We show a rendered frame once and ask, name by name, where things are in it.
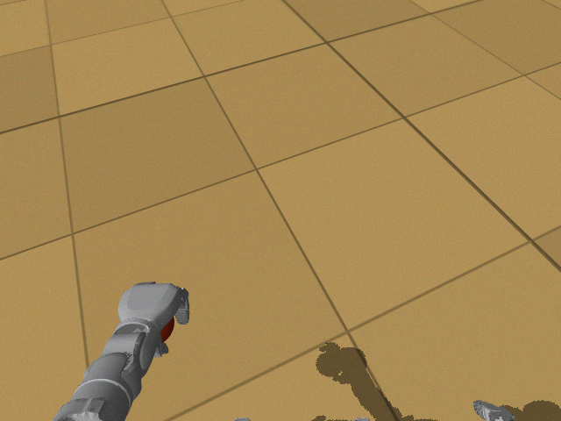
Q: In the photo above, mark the left robot arm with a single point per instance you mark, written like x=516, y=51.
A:
x=113, y=381

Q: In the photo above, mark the ball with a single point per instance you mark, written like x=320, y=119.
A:
x=167, y=330

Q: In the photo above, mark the left robot hand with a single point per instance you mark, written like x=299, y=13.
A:
x=156, y=303

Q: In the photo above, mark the right robot hand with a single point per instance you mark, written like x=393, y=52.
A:
x=490, y=412

